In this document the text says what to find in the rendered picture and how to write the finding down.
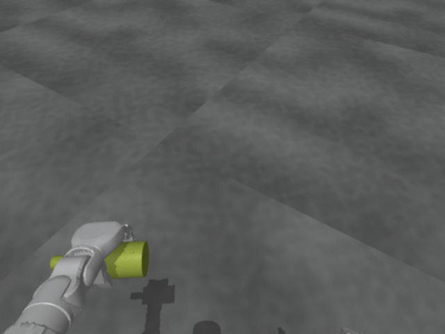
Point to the bottle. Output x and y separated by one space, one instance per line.
129 260

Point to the left robot hand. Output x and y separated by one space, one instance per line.
105 236

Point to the left robot arm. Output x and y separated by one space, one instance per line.
60 298

